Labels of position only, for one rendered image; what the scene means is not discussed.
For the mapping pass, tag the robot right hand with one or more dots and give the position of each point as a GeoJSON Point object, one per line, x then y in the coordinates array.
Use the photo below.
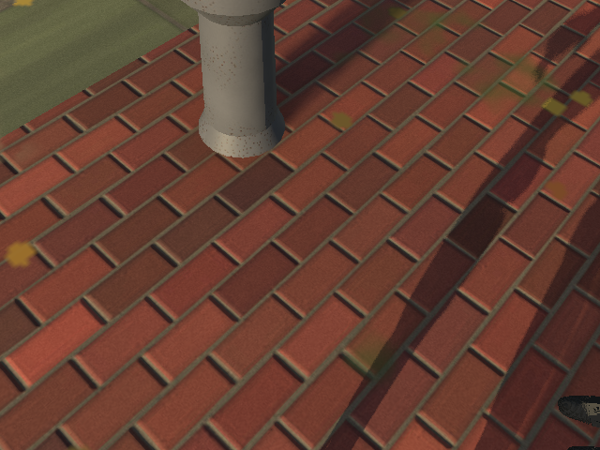
{"type": "Point", "coordinates": [581, 408]}

